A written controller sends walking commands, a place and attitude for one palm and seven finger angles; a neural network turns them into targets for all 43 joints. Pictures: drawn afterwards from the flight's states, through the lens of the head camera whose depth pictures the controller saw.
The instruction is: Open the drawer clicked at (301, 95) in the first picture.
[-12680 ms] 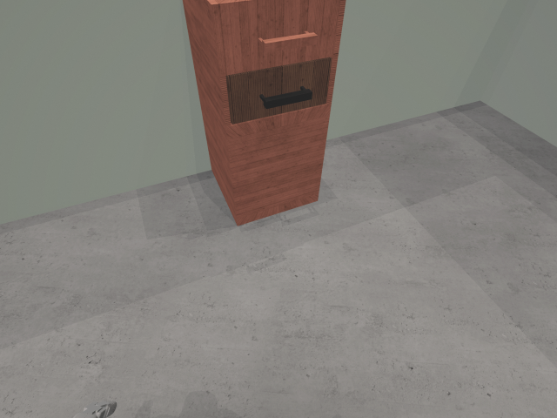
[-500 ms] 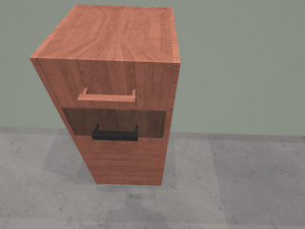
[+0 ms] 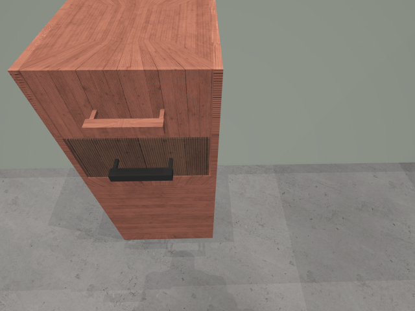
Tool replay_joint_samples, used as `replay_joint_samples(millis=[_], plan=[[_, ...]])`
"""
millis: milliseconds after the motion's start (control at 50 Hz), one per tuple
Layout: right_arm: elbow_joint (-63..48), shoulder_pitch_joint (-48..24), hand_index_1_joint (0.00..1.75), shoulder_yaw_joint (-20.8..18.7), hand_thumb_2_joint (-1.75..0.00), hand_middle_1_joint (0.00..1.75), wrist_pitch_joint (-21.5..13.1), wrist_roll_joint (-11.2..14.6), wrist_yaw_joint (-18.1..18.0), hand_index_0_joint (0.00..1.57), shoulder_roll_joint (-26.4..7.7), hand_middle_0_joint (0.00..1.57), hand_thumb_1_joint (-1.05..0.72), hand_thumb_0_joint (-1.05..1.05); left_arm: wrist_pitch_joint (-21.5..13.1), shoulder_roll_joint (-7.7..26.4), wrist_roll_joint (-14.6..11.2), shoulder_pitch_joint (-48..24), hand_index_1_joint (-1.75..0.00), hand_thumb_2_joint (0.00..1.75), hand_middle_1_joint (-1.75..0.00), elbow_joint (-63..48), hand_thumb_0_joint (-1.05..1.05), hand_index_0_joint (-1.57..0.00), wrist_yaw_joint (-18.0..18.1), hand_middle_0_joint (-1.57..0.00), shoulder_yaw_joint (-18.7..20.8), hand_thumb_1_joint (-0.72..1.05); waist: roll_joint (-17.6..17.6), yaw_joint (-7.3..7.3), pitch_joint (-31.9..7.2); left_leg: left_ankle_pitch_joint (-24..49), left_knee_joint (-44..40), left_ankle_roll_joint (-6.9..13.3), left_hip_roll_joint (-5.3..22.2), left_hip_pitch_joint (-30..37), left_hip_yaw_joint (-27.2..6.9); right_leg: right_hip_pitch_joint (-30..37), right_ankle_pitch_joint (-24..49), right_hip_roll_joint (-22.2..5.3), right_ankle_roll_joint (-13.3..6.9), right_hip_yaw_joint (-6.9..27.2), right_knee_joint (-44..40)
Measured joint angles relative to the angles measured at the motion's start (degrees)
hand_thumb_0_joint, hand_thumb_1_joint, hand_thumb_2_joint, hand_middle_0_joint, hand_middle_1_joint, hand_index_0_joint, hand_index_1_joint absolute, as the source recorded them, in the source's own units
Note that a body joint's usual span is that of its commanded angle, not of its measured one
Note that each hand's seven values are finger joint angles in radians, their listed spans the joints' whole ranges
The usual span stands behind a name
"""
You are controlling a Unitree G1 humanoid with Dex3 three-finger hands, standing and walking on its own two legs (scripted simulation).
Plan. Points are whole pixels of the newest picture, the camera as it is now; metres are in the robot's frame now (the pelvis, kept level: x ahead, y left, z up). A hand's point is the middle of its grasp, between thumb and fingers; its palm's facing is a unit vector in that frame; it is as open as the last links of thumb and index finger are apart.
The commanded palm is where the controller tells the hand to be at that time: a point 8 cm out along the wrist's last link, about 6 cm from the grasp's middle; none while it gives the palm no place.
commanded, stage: come to a stop and stand still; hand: left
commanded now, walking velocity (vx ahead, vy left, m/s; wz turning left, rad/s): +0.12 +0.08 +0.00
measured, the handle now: (142, 168) +0.49 +0.22 -0.12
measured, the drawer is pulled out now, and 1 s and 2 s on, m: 0.00 0.00 0.00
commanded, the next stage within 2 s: look again from close up in 1.08 s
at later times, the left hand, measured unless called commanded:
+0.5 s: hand out of the picture -0.03 +0.16 -0.18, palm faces +0.10 -0.98 -0.15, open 7.4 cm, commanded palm none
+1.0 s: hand out of the picture +0.01 +0.22 -0.17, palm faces +0.02 -0.98 -0.20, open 7.4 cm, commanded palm none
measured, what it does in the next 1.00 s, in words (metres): steps on the spot: left foot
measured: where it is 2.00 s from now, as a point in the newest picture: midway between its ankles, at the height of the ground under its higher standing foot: outside the picture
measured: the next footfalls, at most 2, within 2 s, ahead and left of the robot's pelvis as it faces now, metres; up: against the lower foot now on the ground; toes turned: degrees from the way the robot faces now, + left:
left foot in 0.40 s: +0.04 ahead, +0.10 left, +0.00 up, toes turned -3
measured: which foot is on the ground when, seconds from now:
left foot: down 0.00-0.10, up 0.12-0.38, down 0.40-1.00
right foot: down 0.00-1.00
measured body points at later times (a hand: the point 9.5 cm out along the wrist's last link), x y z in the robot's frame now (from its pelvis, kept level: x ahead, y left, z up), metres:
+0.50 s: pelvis +0.00 +0.00 +0.00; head +0.01 +0.02 +0.45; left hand -0.03 +0.22 -0.17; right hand +0.02 -0.23 -0.15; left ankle -0.01 +0.09 -0.74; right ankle +0.00 -0.12 -0.73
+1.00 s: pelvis -0.01 +0.05 +0.00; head -0.02 +0.05 +0.45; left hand +0.01 +0.27 -0.16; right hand +0.00 -0.18 -0.16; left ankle -0.01 +0.09 -0.74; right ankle +0.00 -0.12 -0.73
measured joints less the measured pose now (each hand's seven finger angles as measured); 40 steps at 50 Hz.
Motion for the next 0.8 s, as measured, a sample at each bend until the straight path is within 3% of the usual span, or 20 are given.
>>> replay_joint_samples(millis=[40, 120, 260, 380, 500, 560, 640, 800], plan=[[0.4, 0.5, 0.30, 0.0, -0.90, 0.30, 0.3, 0.1, 0.6, 0.20, -0.2, 0.21, -0.92, 0.00, -1.1, 0.2, 0.0, 0.4, -0.30, 0.90, -0.30, -0.3, 0.00, -0.20, 0.0, -0.20, 0.0, 0.91, 0.1, 0.19, -0.9, -0.6, 1.9, -0.9, 0.2, -1.0, 0.2, 2.6, 4.8, -0.5, 0.1, 0.0, -7.2], [1.7, 1.7, 0.30, 0.1, -0.90, 0.30, 1.3, 0.3, 1.8, 0.20, -0.8, 0.20, -0.91, 0.00, -2.1, -1.1, -0.1, 1.0, -0.30, 0.90, -0.30, 0.9, 0.00, -0.20, -0.1, -0.20, -1.2, 0.91, 2.4, -0.49, -2.9, -5.1, 4.6, -1.8, 1.2, -1.6, -2.3, 4.3, 7.2, 1.1, -1.2, -1.7, -9.6], [2.2, 3.7, 0.30, 0.5, -0.90, 0.30, 1.5, 0.2, 2.9, 0.20, 0.1, 0.20, -0.91, 0.00, -2.9, -1.8, 0.0, 2.6, -0.30, 0.90, -0.30, 0.3, 0.01, -0.20, -0.1, -0.20, -1.0, 0.92, 0.6, 0.79, -4.6, -7.8, 12.4, -2.2, 1.6, -3.7, -5.2, 6.0, 10.5, 2.3, -2.4, -2.5, -16.0], [1.2, 3.3, 0.30, 0.3, -0.90, 0.30, 0.8, 0.7, 2.3, 0.20, -0.3, 0.20, -0.91, 0.00, -3.0, -1.8, -0.1, 3.1, -0.30, 0.90, -0.30, 0.2, 0.00, -0.20, -0.2, -0.20, -0.5, 0.92, -0.6, 1.67, -2.9, -4.9, 3.3, -3.1, 1.1, -0.5, -4.6, 4.6, 9.9, 1.9, -1.4, -2.9, -14.4], [0.9, 3.0, 0.30, 0.8, -0.90, 0.30, -0.2, 0.6, 1.3, 0.20, 0.8, 0.20, -0.91, 0.00, -1.4, -0.7, -0.2, 3.2, -0.30, 0.90, -0.30, 2.3, 0.00, -0.20, 0.0, -0.20, -0.2, 0.91, -2.8, 1.84, -2.6, -2.8, 0.2, -0.3, -0.9, 2.1, -2.8, 4.3, 7.3, -0.3, -0.3, -1.7, -11.3], [-0.7, 2.1, 0.30, 1.1, -0.90, 0.30, 0.5, 0.8, 1.3, 0.20, -0.5, 0.20, -0.93, 0.01, -3.1, -1.2, -0.1, 3.1, -0.30, 0.90, -0.30, 3.1, 0.00, -0.20, 0.6, -0.20, -1.7, 0.91, -0.2, 1.28, -2.1, -4.7, 4.0, 0.1, -0.1, 0.3, -2.8, 4.5, 9.4, 0.2, 1.0, -1.9, -12.2], [-2.9, 2.4, 0.30, 1.1, -0.90, 0.30, -0.2, 0.5, 1.6, 0.20, -1.3, 0.20, -0.94, 0.01, -2.8, -0.8, -0.2, 2.9, -0.30, 0.90, -0.30, 3.4, 0.00, -0.20, 0.4, -0.20, -2.3, 0.91, 0.7, -0.32, -2.6, -5.5, 5.1, 1.3, -1.3, 0.2, -2.6, 4.3, 7.7, -1.0, 2.1, -1.7, -10.5], [-2.6, 3.8, 0.30, 1.9, -0.90, 0.30, -0.8, 0.3, 1.0, 0.20, -1.8, 0.20, -0.94, 0.01, -2.2, 0.2, -0.6, 0.5, -0.30, 0.90, -0.30, 1.8, 0.00, -0.20, 0.6, -0.20, -2.1, 0.91, 1.5, 0.22, -3.6, -4.9, 3.0, 2.9, -3.3, 3.0, -1.5, 5.8, 7.3, -2.8, 1.8, -0.5, -10.3]])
